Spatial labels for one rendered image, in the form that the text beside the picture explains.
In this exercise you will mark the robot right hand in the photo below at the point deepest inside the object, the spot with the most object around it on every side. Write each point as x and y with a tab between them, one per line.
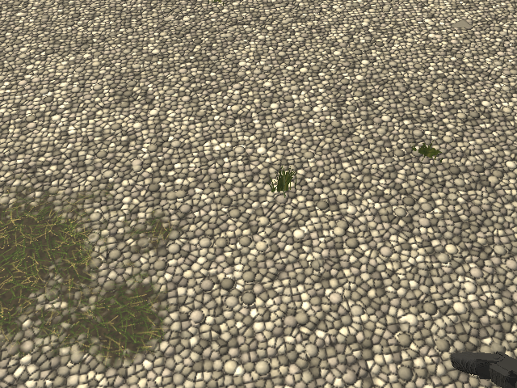
499	367

